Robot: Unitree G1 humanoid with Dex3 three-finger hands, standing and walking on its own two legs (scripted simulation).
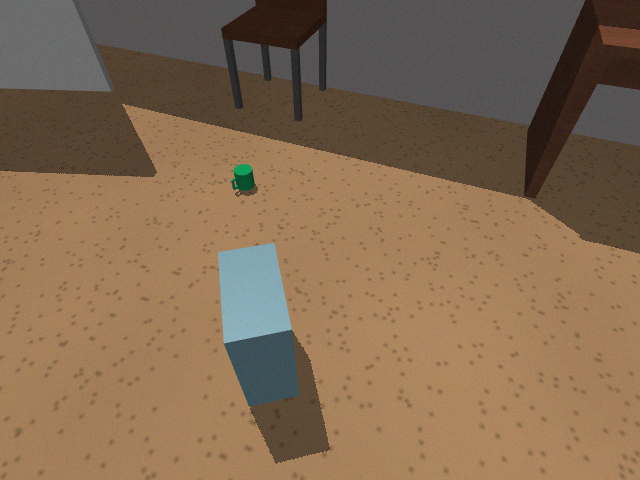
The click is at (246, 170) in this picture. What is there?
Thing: mug
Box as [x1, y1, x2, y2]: [231, 164, 254, 190]
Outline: 241,164 234,168 235,177 231,181 233,189 237,187 239,189 246,190 251,188 254,184 252,171 249,165
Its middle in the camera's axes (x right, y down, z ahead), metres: -0.39 -0.33 +1.91
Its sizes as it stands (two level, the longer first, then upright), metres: 0.124 0.090 0.096
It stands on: the floor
